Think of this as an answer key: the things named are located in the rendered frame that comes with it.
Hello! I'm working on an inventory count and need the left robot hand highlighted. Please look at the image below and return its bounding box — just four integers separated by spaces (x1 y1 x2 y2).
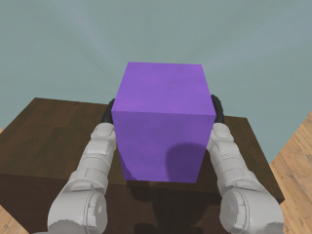
100 98 115 125

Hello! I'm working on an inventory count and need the robot left forearm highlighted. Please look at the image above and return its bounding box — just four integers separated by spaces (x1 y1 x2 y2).
47 122 117 230

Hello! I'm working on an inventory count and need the robot right forearm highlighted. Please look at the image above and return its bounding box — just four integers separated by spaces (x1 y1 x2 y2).
207 123 284 226

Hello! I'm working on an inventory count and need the right robot hand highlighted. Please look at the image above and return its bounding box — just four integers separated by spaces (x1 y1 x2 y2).
211 95 224 124

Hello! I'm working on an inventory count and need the robot right upper arm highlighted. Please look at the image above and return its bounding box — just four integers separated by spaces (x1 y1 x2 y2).
219 188 285 234

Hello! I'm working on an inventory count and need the robot left upper arm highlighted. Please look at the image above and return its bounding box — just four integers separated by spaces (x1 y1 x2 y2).
33 190 108 234

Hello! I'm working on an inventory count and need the carton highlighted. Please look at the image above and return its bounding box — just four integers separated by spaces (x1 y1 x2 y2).
111 61 216 183

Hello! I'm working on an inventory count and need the pedestal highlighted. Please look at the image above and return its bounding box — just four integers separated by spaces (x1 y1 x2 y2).
0 97 286 234

